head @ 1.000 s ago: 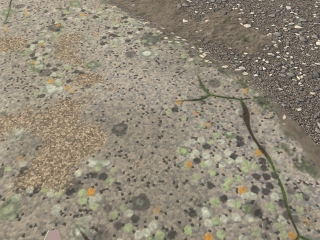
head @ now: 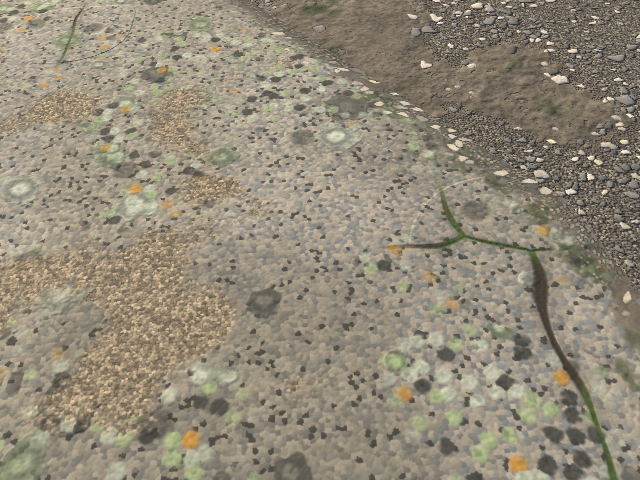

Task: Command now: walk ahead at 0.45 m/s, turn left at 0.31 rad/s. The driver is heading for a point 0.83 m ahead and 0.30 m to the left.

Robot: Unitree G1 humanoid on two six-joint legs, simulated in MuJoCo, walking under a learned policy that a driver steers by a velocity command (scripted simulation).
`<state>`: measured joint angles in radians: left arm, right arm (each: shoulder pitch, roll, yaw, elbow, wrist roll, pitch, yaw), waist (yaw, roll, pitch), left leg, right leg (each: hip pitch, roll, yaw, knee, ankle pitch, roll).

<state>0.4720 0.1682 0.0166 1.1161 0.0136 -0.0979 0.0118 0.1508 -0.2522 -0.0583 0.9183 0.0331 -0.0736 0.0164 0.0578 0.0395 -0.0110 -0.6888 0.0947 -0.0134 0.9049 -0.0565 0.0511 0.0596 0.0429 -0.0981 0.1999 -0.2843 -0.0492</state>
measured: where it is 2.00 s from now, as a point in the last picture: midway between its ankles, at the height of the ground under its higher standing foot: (246, 359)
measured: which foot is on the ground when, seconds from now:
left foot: up 0.00-0.18, down 0.20-0.68, up 0.70-1.00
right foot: down 0.00-0.22, up 0.24-0.66, down 0.68-1.00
